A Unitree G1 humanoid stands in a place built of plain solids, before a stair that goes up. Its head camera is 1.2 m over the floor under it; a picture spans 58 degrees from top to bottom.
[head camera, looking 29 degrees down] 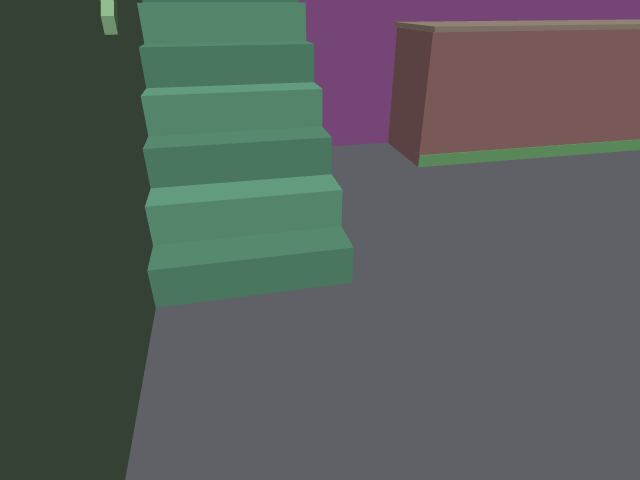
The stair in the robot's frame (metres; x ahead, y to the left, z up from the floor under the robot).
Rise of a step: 0.20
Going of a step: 0.22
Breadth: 0.91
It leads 12 degrees to the left of straight ahead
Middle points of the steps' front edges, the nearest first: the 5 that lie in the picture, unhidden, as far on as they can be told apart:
1.64 0.29 0.20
1.85 0.33 0.40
2.07 0.38 0.59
2.28 0.43 0.79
2.50 0.48 0.99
